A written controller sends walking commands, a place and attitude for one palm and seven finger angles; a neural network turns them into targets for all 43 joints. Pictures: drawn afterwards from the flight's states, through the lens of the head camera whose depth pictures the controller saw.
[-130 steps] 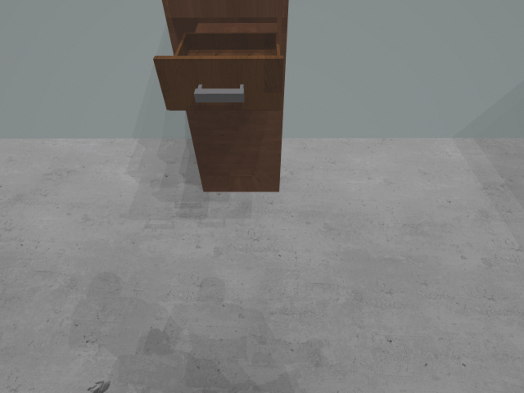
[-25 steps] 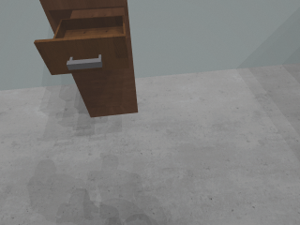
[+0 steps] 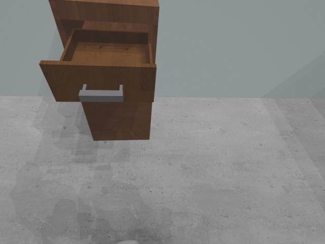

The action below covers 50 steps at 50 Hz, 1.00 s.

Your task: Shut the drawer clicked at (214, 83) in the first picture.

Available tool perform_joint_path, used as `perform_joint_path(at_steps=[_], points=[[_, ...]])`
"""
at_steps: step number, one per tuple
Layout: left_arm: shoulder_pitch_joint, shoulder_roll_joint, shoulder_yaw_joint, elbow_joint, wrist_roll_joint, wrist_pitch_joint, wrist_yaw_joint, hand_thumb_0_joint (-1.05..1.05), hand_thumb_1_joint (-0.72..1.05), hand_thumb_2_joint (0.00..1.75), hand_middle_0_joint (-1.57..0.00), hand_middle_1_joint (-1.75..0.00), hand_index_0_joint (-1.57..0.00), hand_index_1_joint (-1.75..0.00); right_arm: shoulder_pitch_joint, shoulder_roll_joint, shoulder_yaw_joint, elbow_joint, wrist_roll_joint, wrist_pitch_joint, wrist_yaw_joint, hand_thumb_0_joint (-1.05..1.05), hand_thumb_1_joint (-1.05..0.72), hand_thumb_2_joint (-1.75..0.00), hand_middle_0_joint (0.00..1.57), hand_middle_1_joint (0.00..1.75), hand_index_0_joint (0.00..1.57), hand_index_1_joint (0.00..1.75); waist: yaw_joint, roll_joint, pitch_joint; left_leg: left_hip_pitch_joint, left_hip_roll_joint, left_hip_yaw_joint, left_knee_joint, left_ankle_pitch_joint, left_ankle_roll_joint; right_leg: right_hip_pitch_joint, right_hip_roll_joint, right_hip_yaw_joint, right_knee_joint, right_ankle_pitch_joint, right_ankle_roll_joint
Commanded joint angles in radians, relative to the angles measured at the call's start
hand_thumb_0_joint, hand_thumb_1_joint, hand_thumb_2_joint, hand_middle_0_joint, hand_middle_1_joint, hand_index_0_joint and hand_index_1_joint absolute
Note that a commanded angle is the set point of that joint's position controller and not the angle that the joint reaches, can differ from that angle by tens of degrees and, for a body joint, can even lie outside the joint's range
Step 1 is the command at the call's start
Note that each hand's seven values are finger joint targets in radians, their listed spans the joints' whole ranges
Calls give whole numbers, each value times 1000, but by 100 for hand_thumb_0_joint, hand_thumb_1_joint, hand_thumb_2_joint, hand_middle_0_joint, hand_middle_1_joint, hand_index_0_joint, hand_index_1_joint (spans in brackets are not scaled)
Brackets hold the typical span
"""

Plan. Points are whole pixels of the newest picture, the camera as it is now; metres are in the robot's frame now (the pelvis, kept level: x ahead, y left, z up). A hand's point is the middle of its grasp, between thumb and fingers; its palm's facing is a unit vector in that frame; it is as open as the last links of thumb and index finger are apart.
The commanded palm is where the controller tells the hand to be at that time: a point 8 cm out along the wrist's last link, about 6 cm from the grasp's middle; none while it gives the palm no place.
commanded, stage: turn to face it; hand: left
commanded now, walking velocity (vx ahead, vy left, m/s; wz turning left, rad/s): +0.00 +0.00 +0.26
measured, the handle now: (102, 91) +0.55 +0.25 +0.01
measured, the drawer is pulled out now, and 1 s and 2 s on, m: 0.29 0.29 0.29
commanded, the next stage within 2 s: take the last steps up to it in 0.14 s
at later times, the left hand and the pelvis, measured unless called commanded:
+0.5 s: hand out of the picture +0.04 +0.17 -0.16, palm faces +0.13 -0.97 -0.21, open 7.4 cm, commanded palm none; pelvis +0.03 -0.01 +0.01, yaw +5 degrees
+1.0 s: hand out of the picture +0.00 +0.16 -0.17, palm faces +0.26 -0.96 -0.11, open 7.4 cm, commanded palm none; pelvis +0.15 +0.05 -0.01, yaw +8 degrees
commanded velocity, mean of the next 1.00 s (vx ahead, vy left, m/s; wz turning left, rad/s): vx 0.22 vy -0.02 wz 0.08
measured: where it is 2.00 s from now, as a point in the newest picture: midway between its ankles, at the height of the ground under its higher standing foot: outside the picture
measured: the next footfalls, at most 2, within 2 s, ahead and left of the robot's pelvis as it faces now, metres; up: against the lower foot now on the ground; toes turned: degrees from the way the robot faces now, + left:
right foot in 0.50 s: +0.05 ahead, -0.12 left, +0.00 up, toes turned +3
left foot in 0.94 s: +0.22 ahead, +0.17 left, +0.00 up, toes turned +18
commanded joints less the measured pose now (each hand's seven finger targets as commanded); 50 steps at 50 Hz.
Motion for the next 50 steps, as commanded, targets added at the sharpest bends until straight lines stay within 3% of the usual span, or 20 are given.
perform_joint_path(at_steps=[1,11,16,20,23,24,25,26,27,28,32,38,41,42,44,45,46,47,48,50], points=[[139,52,23,-24,9,17,-2,0,90,90,-20,-30,-20,-30,78,-147,-29,-29,0,3,1,0,-90,-90,20,30,20,30,7,110,-118,68,252,-289,-319,133,50,-32,-37,27,-15,98,19],[6,87,32,-80,11,33,2,0,90,90,-20,-30,-20,-30,137,-171,-42,-16,-3,27,1,0,-90,-90,20,30,20,30,-38,147,-88,174,249,-378,-325,55,60,-120,-23,35,-175,81,36],[-7,74,16,-74,13,26,-5,0,90,90,-20,-30,-20,-30,187,-173,-46,7,-11,25,2,0,-90,-90,20,30,20,30,-57,131,-70,144,242,-458,-386,-273,66,-60,0,29,-293,36,7],[56,63,8,-55,12,13,-12,0,90,90,-20,-30,-20,-30,192,-178,-52,25,-15,20,6,0,-90,-90,20,30,20,30,-33,101,-59,69,237,-471,-408,-393,62,72,25,4,-449,8,-25],[181,50,10,-5,9,1,-14,0,90,90,-20,-30,-20,-30,168,-164,-54,35,-9,26,10,0,-90,-90,20,30,20,30,14,63,-20,-96,155,-370,-354,-443,-15,319,47,-37,-720,97,-46],[216,78,18,3,15,-4,-9,0,90,90,-20,-30,-20,-30,160,-130,-50,34,-4,27,13,0,-90,-90,20,30,20,30,25,-12,14,-191,97,-304,-235,-422,-57,377,-26,67,-825,5,-76],[233,138,29,-3,25,-9,1,0,90,90,-20,-30,-20,-30,144,-76,-38,16,5,25,18,0,-90,-90,20,30,20,30,34,-210,62,-344,-10,-169,19,-357,-92,380,-219,364,-972,-216,-150],[225,175,35,-16,14,-13,5,0,90,90,-20,-30,-20,-30,105,-100,-43,-14,-12,26,25,0,-90,-90,20,30,20,30,37,-216,126,-388,-19,-104,238,-301,-103,258,-378,506,-1097,-351,-219],[153,152,32,-31,5,-28,9,0,90,90,-20,-30,-20,-30,110,-130,-54,-2,-22,25,35,0,-90,-90,20,30,20,30,-7,-120,137,-357,29,-146,347,-220,-92,181,-348,437,-1100,-287,-208],[120,127,27,-34,-1,-46,5,0,90,90,-20,-30,-20,-30,134,-114,-52,20,-20,25,41,0,-90,-90,20,30,20,30,-31,-106,135,-336,46,-142,404,-141,-94,190,-286,355,-1080,-175,-181],[172,69,9,-10,-2,-76,-4,0,90,90,-20,-30,-20,-30,160,-78,-49,37,-14,19,49,0,-90,-90,20,30,20,30,-36,-20,100,-331,79,-117,517,-23,-115,255,-202,125,-1001,206,-143],[292,78,11,51,11,-85,-2,0,90,90,-20,-30,-20,-30,4,-54,-37,-19,-12,14,51,0,-90,-90,20,30,20,30,17,-58,86,-359,117,-67,360,-68,-126,366,-227,95,-926,503,-174],[304,90,13,68,15,-75,-1,0,90,90,-20,-30,-20,-30,-53,-37,-25,-38,-10,2,57,0,-90,-90,20,30,20,30,31,-97,83,-243,96,-26,202,-105,-107,341,-219,62,-876,591,-163],[300,96,14,70,15,-73,-1,0,90,90,-20,-30,-20,-30,-45,-35,-23,-37,-9,-2,56,0,-90,-90,20,30,20,30,28,-103,74,-176,78,-9,158,-114,-98,322,-214,54,-849,630,-157],[274,107,17,71,8,-69,-5,0,90,90,-20,-30,-20,-30,69,-52,-25,3,-11,-13,44,0,-90,-90,20,30,20,30,-30,-94,19,42,18,46,42,-57,-82,269,-163,-6,-700,782,-128],[266,97,15,72,6,-67,-5,0,90,90,-20,-30,-20,-30,207,-86,-34,46,-15,-20,34,0,-90,-90,20,30,20,30,-89,-59,-56,244,30,27,-29,7,-73,201,-137,-24,-528,773,-102],[284,66,13,62,-5,-67,-10,0,90,90,-20,-30,-20,-30,339,-179,-54,76,-22,-25,19,0,-90,-90,20,30,20,30,-134,87,-185,498,202,-155,-42,110,-28,39,-75,-58,-308,529,-59],[271,19,2,33,-15,-70,-16,0,90,90,-20,-30,-20,-30,437,-281,-74,93,-17,-30,8,0,-90,-90,20,30,20,30,-152,303,-276,631,470,-511,-148,278,82,-172,38,-85,-4,-58,-21],[214,51,10,15,-7,-65,-9,0,90,90,-20,-30,-20,-30,433,-281,-70,100,-4,-22,1,0,-90,-90,20,30,20,30,-147,210,-265,588,513,-534,-197,352,123,-211,13,21,138,-101,-47],[137,28,9,13,-3,-55,-14,0,90,90,-20,-30,-20,-30,264,-199,-52,66,-4,-32,-3,0,-90,-90,20,30,20,30,-94,111,-83,317,469,-386,-248,282,101,-232,-56,32,199,14,-36]])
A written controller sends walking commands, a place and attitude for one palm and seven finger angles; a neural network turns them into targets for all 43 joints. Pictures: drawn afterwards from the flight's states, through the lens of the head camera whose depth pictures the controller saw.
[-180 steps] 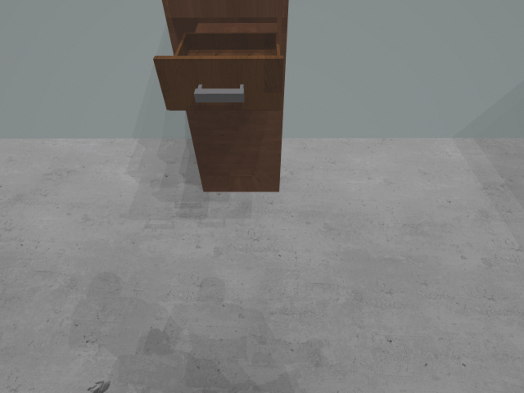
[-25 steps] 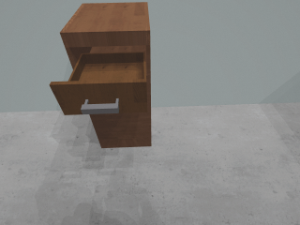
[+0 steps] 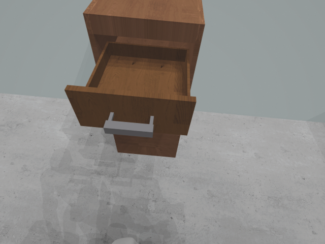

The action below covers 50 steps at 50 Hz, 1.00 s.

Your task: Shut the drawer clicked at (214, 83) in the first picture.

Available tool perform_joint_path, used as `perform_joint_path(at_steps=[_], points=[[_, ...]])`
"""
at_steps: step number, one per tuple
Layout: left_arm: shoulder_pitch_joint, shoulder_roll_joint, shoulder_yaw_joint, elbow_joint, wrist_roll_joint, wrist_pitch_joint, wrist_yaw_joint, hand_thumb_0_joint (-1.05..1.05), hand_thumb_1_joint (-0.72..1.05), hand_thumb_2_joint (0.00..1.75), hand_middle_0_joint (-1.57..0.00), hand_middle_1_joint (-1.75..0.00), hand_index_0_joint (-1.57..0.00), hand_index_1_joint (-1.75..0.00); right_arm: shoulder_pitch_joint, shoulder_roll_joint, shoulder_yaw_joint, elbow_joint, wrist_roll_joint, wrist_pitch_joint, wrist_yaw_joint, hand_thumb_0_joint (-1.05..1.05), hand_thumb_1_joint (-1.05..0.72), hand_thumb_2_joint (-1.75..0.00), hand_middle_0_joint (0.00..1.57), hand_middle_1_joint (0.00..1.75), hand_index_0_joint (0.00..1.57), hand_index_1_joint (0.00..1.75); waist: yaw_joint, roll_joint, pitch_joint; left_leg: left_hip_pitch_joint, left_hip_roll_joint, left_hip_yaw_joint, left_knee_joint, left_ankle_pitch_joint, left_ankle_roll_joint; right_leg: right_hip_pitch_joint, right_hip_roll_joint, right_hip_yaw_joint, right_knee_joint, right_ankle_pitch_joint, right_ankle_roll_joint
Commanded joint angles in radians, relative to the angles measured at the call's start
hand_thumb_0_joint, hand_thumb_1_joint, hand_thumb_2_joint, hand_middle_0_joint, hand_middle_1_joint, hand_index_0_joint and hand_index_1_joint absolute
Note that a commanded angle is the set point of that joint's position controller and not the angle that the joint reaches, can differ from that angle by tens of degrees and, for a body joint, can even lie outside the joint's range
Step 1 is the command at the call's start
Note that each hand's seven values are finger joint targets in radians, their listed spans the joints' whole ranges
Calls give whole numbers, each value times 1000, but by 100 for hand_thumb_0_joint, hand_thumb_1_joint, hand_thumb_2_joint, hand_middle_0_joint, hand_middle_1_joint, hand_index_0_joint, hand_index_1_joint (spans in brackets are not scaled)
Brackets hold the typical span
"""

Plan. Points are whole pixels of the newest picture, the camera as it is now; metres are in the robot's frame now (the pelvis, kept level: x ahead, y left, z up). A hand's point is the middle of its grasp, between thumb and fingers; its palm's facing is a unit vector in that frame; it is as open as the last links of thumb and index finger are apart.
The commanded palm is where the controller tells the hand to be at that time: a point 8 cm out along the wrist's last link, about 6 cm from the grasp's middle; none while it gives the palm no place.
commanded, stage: take the last steps up to it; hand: left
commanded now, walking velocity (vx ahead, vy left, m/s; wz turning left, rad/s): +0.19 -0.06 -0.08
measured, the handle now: (130, 122) +0.42 +0.14 +0.02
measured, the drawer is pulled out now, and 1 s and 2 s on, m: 0.29 0.29 0.29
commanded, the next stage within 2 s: come to a stop and stand still in 0.14 s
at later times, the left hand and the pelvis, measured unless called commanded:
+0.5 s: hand (121, 220) +0.19 +0.14 -0.15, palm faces -0.01 -0.98 -0.22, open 7.3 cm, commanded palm none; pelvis +0.10 -0.03 +0.01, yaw +0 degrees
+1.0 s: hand out of the picture +0.01 +0.22 -0.16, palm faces +0.08 -0.98 -0.16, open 7.4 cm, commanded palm none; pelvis +0.03 +0.04 +0.03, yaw +0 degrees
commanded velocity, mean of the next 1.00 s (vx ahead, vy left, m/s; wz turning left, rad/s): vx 0.02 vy -0.03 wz -0.01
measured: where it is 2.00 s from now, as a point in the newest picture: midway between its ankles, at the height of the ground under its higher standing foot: outside the picture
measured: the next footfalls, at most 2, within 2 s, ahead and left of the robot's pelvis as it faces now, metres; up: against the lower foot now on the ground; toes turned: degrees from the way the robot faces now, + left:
right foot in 0.36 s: +0.21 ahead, -0.14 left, +0.00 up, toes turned -8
left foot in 0.76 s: +0.07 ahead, +0.11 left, +0.00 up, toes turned +3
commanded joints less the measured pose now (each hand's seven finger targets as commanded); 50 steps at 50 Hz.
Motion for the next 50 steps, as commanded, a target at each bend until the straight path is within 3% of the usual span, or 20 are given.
perform_joint_path(at_steps=[1,5,13,16,17,19,20,21,23,25,29,35,37,38,39,40,41,43,46,50], points=[[-85,80,29,-96,7,-18,-4,0,90,90,-20,-30,-20,-30,225,-145,-30,38,8,-4,-27,0,-90,-90,20,30,20,30,-95,96,-13,236,351,-335,-390,378,141,-385,-62,44,336,114,-3],[-29,39,30,-92,11,16,-11,0,90,90,-20,-30,-20,-30,182,-78,-16,35,9,-17,-27,0,-90,-90,20,30,20,30,-24,165,-1,109,245,-128,-416,462,94,-276,-57,11,164,213,15],[-236,87,28,-184,13,27,-18,0,90,90,-20,-30,-20,-30,182,-138,-29,25,-4,10,-20,0,-90,-90,20,30,20,30,-51,148,44,167,245,-139,-410,351,118,-254,-39,-38,-219,262,26],[-189,96,22,-162,11,16,-4,0,90,90,-20,-30,-20,-30,171,-132,-18,42,-1,23,-28,0,-90,-90,20,30,20,30,-15,95,-6,156,184,-100,-252,462,46,-49,-3,-55,-439,412,26],[-148,136,26,-147,13,5,1,0,90,90,-20,-30,-20,-30,182,-118,-15,49,6,23,-26,0,-90,-90,20,30,20,30,0,46,-53,153,134,-75,-188,356,0,39,-29,-25,-527,592,30],[-160,241,34,-147,5,-4,12,0,90,90,-20,-30,-20,-30,258,-62,-9,60,25,43,-19,0,-90,-90,20,30,20,30,-45,-121,-134,63,18,-52,-110,-137,-71,145,-259,177,-501,1073,-83],[-180,259,33,-164,3,2,12,0,90,90,-20,-30,-20,-30,273,-60,-14,62,27,57,-23,0,-90,-90,20,30,20,30,-51,-82,-113,80,5,-65,-63,-217,-72,112,-295,154,-509,1209,-125],[-199,264,40,-165,4,3,19,0,90,90,-20,-30,-20,-30,271,-50,-17,66,28,76,-28,0,-90,-90,20,30,20,30,-48,-180,-152,95,7,-60,41,-272,-82,108,-295,169,-525,1237,-161],[-231,239,42,-174,5,11,31,0,90,90,-20,-30,-20,-30,248,-68,-21,65,28,89,-35,0,-90,-90,20,30,20,30,-29,-181,-163,55,2,-120,212,-312,-82,99,-307,170,-541,1217,-204],[-261,242,53,-186,9,21,39,0,90,90,-20,-30,-20,-30,235,-67,-26,60,28,98,-35,0,-90,-90,20,30,20,30,-27,-87,-172,16,-8,-148,304,-305,-84,102,-314,166,-539,1155,-228],[-308,249,69,-224,16,36,42,0,90,90,-20,-30,-20,-30,223,-63,-33,36,18,120,-23,0,-90,-90,20,30,20,30,-33,-81,-163,4,-20,-159,352,-238,-96,6,-291,142,-598,836,-203],[-353,253,70,-244,23,57,33,0,90,90,-20,-30,-20,-30,291,-49,-25,31,18,101,-9,0,-90,-90,20,30,20,30,-60,-160,-141,169,-34,-107,-17,-153,-73,-147,-210,148,-688,143,-124],[-362,205,56,-237,9,70,26,0,90,90,-20,-30,-20,-30,379,-68,-19,64,11,89,-12,0,-90,-90,20,30,20,30,-105,-50,-110,312,-26,-137,-279,-102,-58,-294,-115,83,-585,-38,-29],[-343,138,41,-244,-4,75,19,0,90,90,-20,-30,-20,-30,357,-125,-29,49,-2,77,-16,0,-90,-90,20,30,20,30,-100,232,-49,192,137,-398,-469,-344,-14,-354,-2,9,-376,-24,21],[-352,108,36,-247,-7,78,17,0,90,90,-20,-30,-20,-30,249,-177,-30,2,-10,79,-24,0,-90,-90,20,30,20,30,-83,365,75,-55,282,-564,-624,-522,33,-342,62,-3,-207,61,34],[-332,132,44,-245,4,80,11,0,90,90,-20,-30,-20,-30,162,-177,-26,-28,-12,74,-31,0,-90,-90,20,30,20,30,-52,324,123,-163,306,-569,-660,-517,72,-287,31,76,-117,109,19],[-311,149,51,-212,15,85,4,0,90,90,-20,-30,-20,-30,122,-165,-20,-24,-11,68,-33,0,-90,-90,20,30,20,30,-31,286,108,-152,254,-509,-643,-447,37,-278,41,118,-32,174,17],[-211,144,55,-169,18,74,-10,0,90,90,-20,-30,-20,-30,116,-148,-16,-26,-2,53,-38,0,-90,-90,20,30,20,30,-8,143,78,-26,203,-399,-576,-337,28,-351,73,98,117,239,23],[-176,140,50,-136,16,54,-13,0,90,90,-20,-30,-20,-30,204,-139,-18,4,8,36,-45,0,-90,-90,20,30,20,30,-43,105,36,173,171,-331,-529,-168,13,-450,71,85,159,291,35],[-174,157,54,-141,17,57,-7,0,90,90,-20,-30,-20,-30,308,-115,-17,49,8,29,-60,0,-90,-90,20,30,20,30,-77,137,10,308,230,-356,-490,31,23,-479,45,104,119,264,42]])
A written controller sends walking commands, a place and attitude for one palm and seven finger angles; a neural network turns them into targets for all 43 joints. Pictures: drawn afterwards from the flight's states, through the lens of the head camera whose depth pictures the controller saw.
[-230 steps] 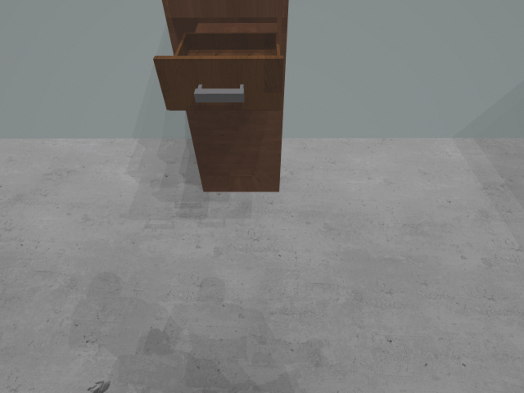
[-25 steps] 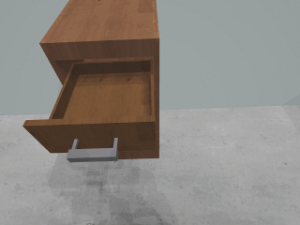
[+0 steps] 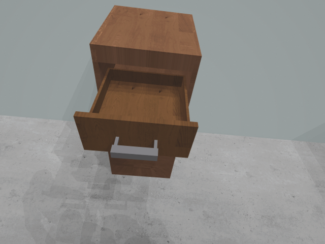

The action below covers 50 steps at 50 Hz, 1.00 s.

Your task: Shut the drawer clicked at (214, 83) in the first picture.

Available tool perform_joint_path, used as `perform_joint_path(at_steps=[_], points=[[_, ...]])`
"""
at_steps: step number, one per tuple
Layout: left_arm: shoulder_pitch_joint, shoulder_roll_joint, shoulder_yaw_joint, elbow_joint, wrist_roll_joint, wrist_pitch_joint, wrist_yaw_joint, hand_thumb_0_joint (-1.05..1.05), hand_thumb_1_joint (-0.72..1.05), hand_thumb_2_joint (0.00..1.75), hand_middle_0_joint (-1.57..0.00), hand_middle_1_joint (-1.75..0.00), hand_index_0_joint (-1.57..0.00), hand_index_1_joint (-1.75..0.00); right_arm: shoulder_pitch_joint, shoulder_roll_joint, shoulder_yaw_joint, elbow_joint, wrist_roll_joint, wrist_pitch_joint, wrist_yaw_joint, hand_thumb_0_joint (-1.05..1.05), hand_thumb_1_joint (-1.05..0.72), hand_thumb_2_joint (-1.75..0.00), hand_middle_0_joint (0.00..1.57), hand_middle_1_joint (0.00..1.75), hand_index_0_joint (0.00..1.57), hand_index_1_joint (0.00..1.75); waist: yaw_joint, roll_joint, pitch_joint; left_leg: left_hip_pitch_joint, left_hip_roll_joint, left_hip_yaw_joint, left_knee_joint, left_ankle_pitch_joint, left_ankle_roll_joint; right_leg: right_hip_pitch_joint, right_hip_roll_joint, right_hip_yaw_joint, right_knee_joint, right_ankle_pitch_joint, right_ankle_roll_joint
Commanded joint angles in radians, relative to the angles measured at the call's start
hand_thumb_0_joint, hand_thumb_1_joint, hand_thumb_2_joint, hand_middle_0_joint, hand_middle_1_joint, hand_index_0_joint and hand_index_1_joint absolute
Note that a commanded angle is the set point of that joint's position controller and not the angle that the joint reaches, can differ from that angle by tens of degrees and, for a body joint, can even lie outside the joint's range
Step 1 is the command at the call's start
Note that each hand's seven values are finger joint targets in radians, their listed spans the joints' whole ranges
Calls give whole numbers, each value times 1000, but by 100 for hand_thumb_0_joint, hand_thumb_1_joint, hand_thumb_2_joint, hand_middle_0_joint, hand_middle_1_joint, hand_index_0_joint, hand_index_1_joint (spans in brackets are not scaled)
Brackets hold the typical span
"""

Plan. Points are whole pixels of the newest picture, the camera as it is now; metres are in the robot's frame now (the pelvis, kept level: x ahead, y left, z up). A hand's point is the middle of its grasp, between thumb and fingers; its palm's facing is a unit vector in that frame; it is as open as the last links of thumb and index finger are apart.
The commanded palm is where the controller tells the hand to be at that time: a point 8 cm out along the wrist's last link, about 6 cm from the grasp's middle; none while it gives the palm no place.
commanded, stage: come to a stop and stand still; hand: left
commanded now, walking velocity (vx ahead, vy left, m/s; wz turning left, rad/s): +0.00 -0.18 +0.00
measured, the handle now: (135, 147) +0.39 +0.11 -0.01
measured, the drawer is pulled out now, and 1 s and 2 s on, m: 0.29 0.29 0.29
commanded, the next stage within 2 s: look again from close up in 0.84 s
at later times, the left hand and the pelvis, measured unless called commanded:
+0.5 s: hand out of the picture +0.01 +0.10 -0.18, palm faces +0.02 -0.97 -0.23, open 7.2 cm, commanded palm none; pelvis +0.00 -0.08 -0.01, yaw +0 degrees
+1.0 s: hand out of the picture -0.02 +0.06 -0.18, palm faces +0.06 -0.98 -0.17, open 7.4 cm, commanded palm none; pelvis +0.01 -0.09 -0.01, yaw +0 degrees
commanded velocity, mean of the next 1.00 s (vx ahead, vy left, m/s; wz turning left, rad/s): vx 0.00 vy -0.01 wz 0.00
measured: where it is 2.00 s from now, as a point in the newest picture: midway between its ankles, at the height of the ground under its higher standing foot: outside the picture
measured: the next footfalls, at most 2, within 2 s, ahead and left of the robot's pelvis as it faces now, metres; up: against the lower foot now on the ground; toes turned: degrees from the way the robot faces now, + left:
right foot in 0.36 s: +0.02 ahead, -0.17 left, +0.00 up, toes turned -3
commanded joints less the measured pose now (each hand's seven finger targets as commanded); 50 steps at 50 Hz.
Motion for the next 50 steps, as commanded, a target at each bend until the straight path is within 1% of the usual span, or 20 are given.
perform_joint_path(at_steps=[1,5,8,11,14,16,17,18,19,20,21,23,25,28,35,46,47,48,49,50], points=[[-13,45,8,-46,4,-11,1,0,90,90,-20,-30,-20,-30,118,-161,-40,0,3,-23,-28,0,-90,-90,20,30,20,30,-46,140,104,115,303,-270,-160,13,22,-174,-38,32,-6,-33,9],[-8,29,0,-44,1,2,2,0,90,90,-20,-30,-20,-30,127,-160,-38,21,2,-20,-36,0,-90,-90,20,30,20,30,-46,166,102,112,324,-274,-144,102,71,-122,-58,25,-82,-89,12],[-20,-2,-14,-40,-2,3,-1,0,90,90,-20,-30,-20,-30,106,-161,-41,31,0,-12,-29,0,-90,-90,20,30,20,30,-46,174,88,71,301,-250,-146,33,99,-43,-70,-21,-191,-123,7],[-40,-29,-28,-39,-8,-6,3,0,90,90,-20,-30,-20,-30,82,-160,-41,43,-3,-4,-20,0,-90,-90,20,30,20,30,-50,205,99,-17,274,-241,-142,-39,97,80,-61,-61,-345,-174,-4],[12,-45,-33,-10,-13,-20,12,0,90,90,-20,-30,-20,-30,61,-160,-46,56,0,2,-11,0,-90,-90,20,30,20,30,-21,211,75,-66,251,-234,-101,-68,77,202,-43,-84,-498,-102,-12],[66,-30,-32,15,-13,-35,20,0,90,90,-20,-30,-20,-30,50,-134,-41,60,9,2,-6,0,-90,-90,20,30,20,30,9,141,57,-136,188,-179,-20,-87,20,343,-52,-79,-688,57,-8],[64,0,-31,20,-12,-45,27,0,90,90,-20,-30,-20,-30,66,-93,-33,65,15,2,-2,0,-90,-90,20,30,20,30,3,60,61,-197,137,-127,44,-108,-21,401,-113,3,-739,43,-23],[53,33,-35,27,-15,-56,30,0,90,90,-20,-30,-20,-30,64,-52,-19,61,20,7,1,0,-90,-90,20,30,20,30,-9,-42,89,-207,79,-63,96,-150,-58,355,-211,101,-795,-7,-61],[24,59,-36,23,-19,-57,28,0,90,90,-20,-30,-20,-30,68,-34,-10,59,14,11,7,0,-90,-90,20,30,20,30,-23,-73,115,-161,62,-43,115,-150,-65,256,-254,127,-838,-78,-93],[2,54,-38,15,-18,-56,27,0,90,90,-20,-30,-20,-30,68,-31,-10,61,9,18,9,0,-90,-90,20,30,20,30,-32,-66,130,-110,60,-37,122,-112,-67,196,-241,123,-855,-102,-103],[1,51,-37,16,-20,-64,27,0,90,90,-20,-30,-20,-30,69,-38,-8,67,2,22,8,0,-90,-90,20,30,20,30,-26,-156,148,-107,67,-38,138,-77,-68,189,-208,118,-859,-39,-104],[-13,15,-50,17,-25,-67,28,0,90,90,-20,-30,-20,-30,92,-56,-7,84,3,18,4,0,-90,-90,20,30,20,30,-38,-105,150,-67,84,-54,109,13,-70,207,-179,61,-802,114,-102],[0,5,-53,17,-27,-68,28,0,90,90,-20,-30,-20,-30,92,-70,-4,92,9,14,1,0,-90,-90,20,30,20,30,-33,-42,128,-46,96,-66,76,83,-71,242,-142,28,-763,188,-83],[14,19,-47,18,-28,-65,29,0,90,90,-20,-30,-20,-30,62,-78,-4,85,10,17,-3,0,-90,-90,20,30,20,30,-23,13,132,-36,103,-60,75,95,-80,255,-135,20,-760,207,-68],[37,30,-41,21,-24,-65,32,0,90,90,-20,-30,-20,-30,13,-95,-7,66,14,23,-9,0,-90,-90,20,30,20,30,-16,4,99,-8,102,-47,79,78,-86,302,-132,24,-756,330,-44],[50,14,-42,27,-20,-65,31,0,90,90,-20,-30,-20,-30,-24,-112,-6,58,13,16,-14,0,-90,-90,20,30,20,30,-14,54,97,35,121,-60,55,140,-81,296,-119,5,-746,292,-58],[168,60,-33,54,-5,-100,73,0,90,90,-20,-30,-20,-30,-167,-136,-8,-26,24,-3,3,0,-90,-90,20,30,20,30,58,-87,134,-176,84,3,360,-76,-99,337,-219,146,-735,921,63],[146,83,-36,9,1,-111,68,0,90,90,-20,-30,-20,-30,-88,-98,-8,-66,20,12,8,0,-90,-90,20,30,20,30,-17,-44,67,-193,60,-94,424,-179,-61,372,-257,128,-691,958,34],[102,61,-42,-11,-1,-108,60,0,90,90,-20,-30,-20,-30,-78,-97,-13,-58,17,15,9,0,-90,-90,20,30,20,30,-24,66,71,-188,66,-75,436,-180,-52,348,-239,79,-691,844,-31],[75,75,-35,-19,0,-106,58,0,90,90,-20,-30,-20,-30,-73,-70,-4,-67,20,13,16,0,-90,-90,20,30,20,30,-24,66,23,-167,71,-49,367,-180,-58,388,-229,65,-666,803,-114]])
